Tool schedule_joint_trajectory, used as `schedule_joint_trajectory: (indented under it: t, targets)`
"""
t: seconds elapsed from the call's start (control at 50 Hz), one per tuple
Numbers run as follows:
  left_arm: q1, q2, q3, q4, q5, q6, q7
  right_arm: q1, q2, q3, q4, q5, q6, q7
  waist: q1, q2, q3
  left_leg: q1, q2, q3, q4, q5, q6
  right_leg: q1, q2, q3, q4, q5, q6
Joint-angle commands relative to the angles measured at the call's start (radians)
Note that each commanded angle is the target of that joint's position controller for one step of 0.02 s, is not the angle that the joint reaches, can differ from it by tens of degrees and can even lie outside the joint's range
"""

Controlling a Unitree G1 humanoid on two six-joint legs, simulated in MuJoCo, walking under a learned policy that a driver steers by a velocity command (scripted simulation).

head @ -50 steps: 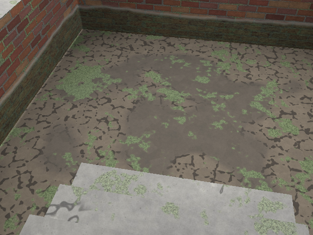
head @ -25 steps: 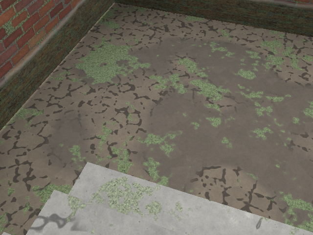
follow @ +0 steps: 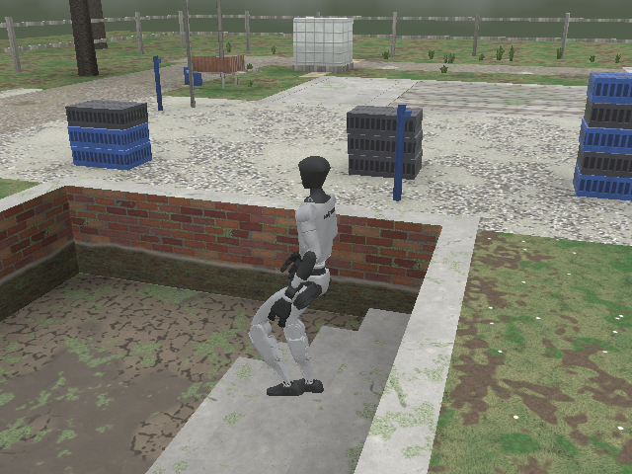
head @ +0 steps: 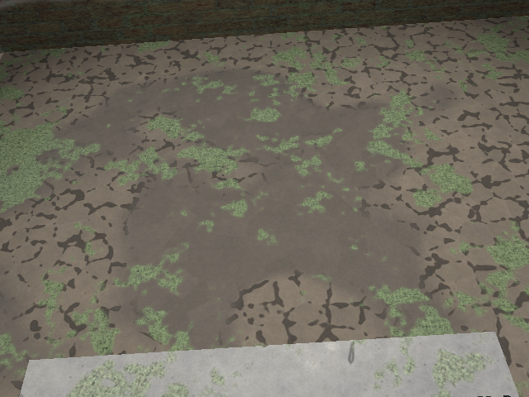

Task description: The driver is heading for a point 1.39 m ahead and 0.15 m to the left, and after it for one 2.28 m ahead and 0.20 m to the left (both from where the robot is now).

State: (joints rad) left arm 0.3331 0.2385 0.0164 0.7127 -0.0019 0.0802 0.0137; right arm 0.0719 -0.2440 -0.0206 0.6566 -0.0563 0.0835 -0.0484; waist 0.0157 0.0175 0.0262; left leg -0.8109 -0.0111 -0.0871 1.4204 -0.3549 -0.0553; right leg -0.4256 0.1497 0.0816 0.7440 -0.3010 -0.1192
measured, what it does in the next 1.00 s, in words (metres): steps on the spot: left foot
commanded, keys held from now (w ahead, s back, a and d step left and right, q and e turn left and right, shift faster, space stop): shift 1.00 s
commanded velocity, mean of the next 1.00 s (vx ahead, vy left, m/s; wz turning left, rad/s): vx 0.01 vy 0.00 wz -0.15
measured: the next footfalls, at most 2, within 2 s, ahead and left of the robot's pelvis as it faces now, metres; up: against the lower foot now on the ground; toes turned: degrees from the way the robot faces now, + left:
left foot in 0.40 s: +0.06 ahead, +0.13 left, +0.00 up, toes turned -9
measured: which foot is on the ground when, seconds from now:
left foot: up 0.00-0.38, down 0.40-1.00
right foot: down 0.00-1.00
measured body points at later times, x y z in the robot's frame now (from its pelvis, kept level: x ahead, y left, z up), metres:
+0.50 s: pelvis +0.01 +0.05 +0.03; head +0.01 +0.07 +0.47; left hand +0.17 +0.26 -0.10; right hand +0.10 -0.21 -0.08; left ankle +0.02 +0.14 -0.71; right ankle +0.04 -0.05 -0.71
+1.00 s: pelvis +0.04 +0.07 +0.03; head +0.04 +0.08 +0.48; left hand +0.14 +0.30 -0.11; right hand +0.11 -0.17 -0.10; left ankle +0.02 +0.14 -0.71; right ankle +0.05 -0.05 -0.71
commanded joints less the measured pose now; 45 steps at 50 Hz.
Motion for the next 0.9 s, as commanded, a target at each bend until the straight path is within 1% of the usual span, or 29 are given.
schedule_joint_trajectory:
  t: [0.02,0.04,0.06,0.1,0.12,0.14,0.18,0.2,0.22,0.26,0.28,0.3,0.32,0.34,0.36,0.38,0.4,0.42,0.44,0.46,0.48,0.5,0.54,0.56,0.6,0.66,0.68,0.78,0.9]
  targets:
    - [-0.128,0.16,0.045,-0.12,0.006,-0.031,0.01,0.138,-0.069,-0.027,-0.003,0.0,0.002,-0.002,-0.1,-0.019,-0.156,0.086,-0.003,0.05,0.088,0.209,0.003,0.027,-0.213,0.314,-0.194,0.631,-0.083]
    - [-0.115,0.158,0.045,-0.119,0.001,-0.028,0.014,0.127,-0.066,-0.027,-0.006,-0.001,-0.002,0.002,-0.086,-0.036,-0.156,0.078,-0.001,0.055,0.091,0.223,0.004,0.047,-0.203,0.314,-0.195,0.567,-0.075]
    - [-0.109,0.149,0.04,-0.129,0.001,-0.023,0.018,0.086,-0.067,-0.025,-0.02,-0.002,-0.002,0.006,-0.057,-0.048,-0.156,0.046,-0.006,0.058,0.111,0.232,0.0,0.078,-0.203,0.338,-0.203,0.472,-0.065]
    - [-0.085,0.133,0.033,-0.131,0.001,-0.011,0.025,0.057,-0.06,-0.021,-0.036,0.003,0.004,0.009,-0.023,-0.093,-0.139,-0.006,-0.003,0.049,0.096,0.216,-0.007,0.143,-0.207,0.371,-0.224,0.365,-0.07]
    - [-0.031,0.111,0.031,-0.119,-0.004,0.001,0.03,-0.011,-0.042,-0.009,-0.076,0.004,0.018,0.012,0.021,-0.113,-0.089,-0.122,-0.008,0.044,-0.031,0.081,-0.024,0.23,-0.206,0.409,-0.265,0.21,-0.063]
    - [-0.001,0.118,0.033,-0.113,0.004,0.007,0.035,-0.027,-0.042,-0.005,-0.083,0.006,0.022,0.014,0.048,-0.136,-0.078,-0.137,-0.003,0.034,-0.099,0.044,-0.032,0.287,-0.215,0.449,-0.301,0.117,-0.065]
    - [-0.009,0.124,0.035,-0.113,0.02,0.011,0.04,-0.021,-0.058,-0.002,-0.084,0.021,0.018,0.015,0.06,-0.169,-0.078,-0.089,0.008,0.008,-0.228,0.027,-0.033,0.327,-0.24,0.476,-0.35,0.034,-0.07]
    - [-0.049,0.125,0.032,-0.126,0.022,0.003,0.035,0.033,-0.07,-0.006,-0.058,0.025,0.008,0.015,0.034,-0.174,-0.109,0.031,0.013,0.025,-0.216,0.108,-0.026,0.275,-0.238,0.446,-0.339,0.1,-0.075]
    - [-0.078,0.117,0.029,-0.136,0.022,-0.003,0.028,0.048,-0.079,-0.007,-0.05,0.028,0.004,0.017,0.025,-0.168,-0.106,0.104,0.008,0.034,-0.258,0.094,-0.016,0.225,-0.236,0.427,-0.341,0.131,-0.078]
    - [-0.104,0.114,0.026,-0.143,0.024,-0.006,0.012,0.048,-0.084,-0.003,-0.049,0.032,-0.002,0.024,0.03,-0.17,-0.086,0.24,-0.003,0.063,-0.359,0.026,0.009,0.147,-0.22,0.395,-0.356,0.168,-0.081]
    - [-0.075,0.112,0.027,-0.126,0.027,0.003,0.005,0.019,-0.076,0.005,-0.067,0.04,0.002,0.03,0.052,-0.18,-0.045,0.227,-0.005,0.042,-0.519,-0.114,0.027,0.178,-0.223,0.417,-0.388,0.095,-0.088]
    - [-0.071,0.119,0.028,-0.12,0.029,0.006,-0.006,0.053,-0.076,0.004,-0.051,0.047,-0.002,0.04,0.053,-0.185,-0.047,0.296,-0.011,0.051,-0.58,-0.136,0.04,0.169,-0.223,0.424,-0.394,0.061,-0.096]
    - [-0.086,0.116,0.026,-0.12,0.034,0.007,-0.013,0.078,-0.073,0.004,-0.039,0.055,-0.005,0.043,0.046,-0.181,-0.048,0.372,-0.023,0.061,-0.646,-0.138,0.057,0.141,-0.225,0.425,-0.404,0.049,-0.1]
    - [-0.099,0.113,0.023,-0.118,0.036,0.008,-0.017,0.103,-0.063,0.006,-0.027,0.06,-0.009,0.043,0.034,-0.17,-0.051,0.454,-0.034,0.069,-0.716,-0.12,0.074,0.106,-0.225,0.431,-0.416,0.041,-0.098]
    - [-0.119,0.11,0.019,-0.119,0.032,0.005,-0.017,0.141,-0.045,0.008,-0.011,0.061,-0.012,0.041,0.006,-0.142,-0.053,0.549,-0.04,0.078,-0.817,-0.062,0.091,0.068,-0.219,0.432,-0.418,0.034,-0.088]
    - [-0.129,0.107,0.017,-0.117,0.023,0.002,-0.016,0.193,-0.025,0.011,0.011,0.056,-0.015,0.036,-0.026,-0.106,-0.053,0.67,-0.042,0.093,-0.943,0.028,0.107,0.013,-0.206,0.425,-0.418,0.028,-0.065]
    - [-0.098,0.098,0.018,-0.107,0.016,-0.006,-0.014,0.213,-0.046,0.005,0.02,0.043,-0.024,0.032,-0.021,-0.058,-0.047,0.773,0.001,0.046,-1.001,0.056,0.121,-0.049,-0.179,0.402,-0.374,0.011,-0.031]
    - [-0.067,0.065,0.014,-0.099,0.001,-0.016,-0.02,0.194,-0.086,0.0,0.008,0.034,-0.038,0.033,-0.004,0.058,-0.055,0.828,0.112,-0.11,-1.034,0.071,0.147,-0.097,-0.121,0.307,-0.3,-0.029,0.018]
    - [-0.133,0.081,0.019,-0.12,-0.008,-0.02,-0.029,0.19,-0.105,0.007,0.011,0.031,-0.047,0.039,-0.022,0.162,-0.029,0.719,0.242,-0.288,-1.131,0.091,0.204,-0.094,-0.05,0.193,-0.293,-0.071,0.049]
    - [-0.161,0.091,0.021,-0.11,-0.006,-0.024,-0.035,0.144,-0.065,0.023,0.005,0.034,-0.055,0.044,-0.007,0.134,-0.002,0.647,0.263,-0.308,-1.17,0.093,0.209,-0.009,-0.079,0.166,-0.304,-0.028,0.063]
    - [-0.158,0.066,0.015,-0.084,-0.001,-0.026,-0.044,0.11,-0.056,0.029,0.004,0.041,-0.059,0.047,0.009,0.113,-0.002,0.582,0.219,-0.252,-1.162,0.07,0.188,0.104,-0.094,0.148,-0.323,0.058,0.069]
    - [-0.166,0.047,0.009,-0.072,0.004,-0.027,-0.05,0.119,-0.066,0.027,0.011,0.043,-0.061,0.048,0.007,0.107,-0.007,0.542,0.175,-0.201,-1.154,0.057,0.166,0.176,-0.09,0.135,-0.31,0.119,0.067]
    - [-0.156,0.04,0.004,-0.056,0.014,-0.032,-0.057,0.132,-0.076,0.024,0.019,0.048,-0.069,0.05,0.012,0.12,-0.024,0.517,0.143,-0.161,-1.149,0.079,0.152,0.238,-0.106,0.124,-0.313,0.162,0.066]
    - [-0.146,0.04,0.002,-0.044,0.015,-0.035,-0.056,0.133,-0.072,0.024,0.019,0.049,-0.072,0.053,0.013,0.112,-0.03,0.517,0.14,-0.155,-1.153,0.068,0.149,0.247,-0.119,0.121,-0.325,0.163,0.069]
    - [-0.134,0.049,0.001,-0.014,0.012,-0.04,-0.048,0.126,-0.061,0.027,0.017,0.049,-0.073,0.055,0.011,0.063,-0.023,0.553,0.133,-0.134,-1.155,0.049,0.142,0.223,-0.143,0.132,-0.353,0.172,0.073]
    - [-0.12,0.055,0.001,0.028,0.011,-0.043,-0.035,0.165,-0.056,0.023,0.035,0.049,-0.074,0.057,-0.005,-0.003,-0.032,0.604,0.123,-0.106,-1.133,0.142,0.136,0.23,-0.166,0.145,-0.383,0.207,0.075]
    - [-0.121,0.054,0.0,0.038,0.009,-0.045,-0.031,0.173,-0.058,0.021,0.043,0.049,-0.075,0.057,-0.008,-0.011,-0.036,0.623,0.119,-0.098,-1.124,0.177,0.135,0.228,-0.172,0.147,-0.388,0.215,0.075]
    - [-0.116,0.053,0.0,0.086,0.003,-0.046,-0.018,0.183,-0.047,0.016,0.074,0.046,-0.074,0.057,-0.015,-0.02,-0.044,0.671,0.11,-0.079,-1.104,0.286,0.135,0.221,-0.189,0.148,-0.395,0.235,0.075]
    - [-0.102,0.059,-0.001,0.142,0.005,-0.045,-0.009,0.184,-0.043,0.007,0.118,0.047,-0.071,0.052,-0.015,-0.012,-0.045,0.685,0.107,-0.07,-1.101,0.356,0.137,0.226,-0.2,0.139,-0.382,0.262,0.076]
Keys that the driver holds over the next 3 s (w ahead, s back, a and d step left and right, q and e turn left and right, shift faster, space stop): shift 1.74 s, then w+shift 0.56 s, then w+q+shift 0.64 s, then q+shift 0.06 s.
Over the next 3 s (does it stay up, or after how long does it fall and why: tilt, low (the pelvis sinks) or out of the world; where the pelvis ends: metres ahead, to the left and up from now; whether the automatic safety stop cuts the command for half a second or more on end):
stays up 0.76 -0.12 -0.39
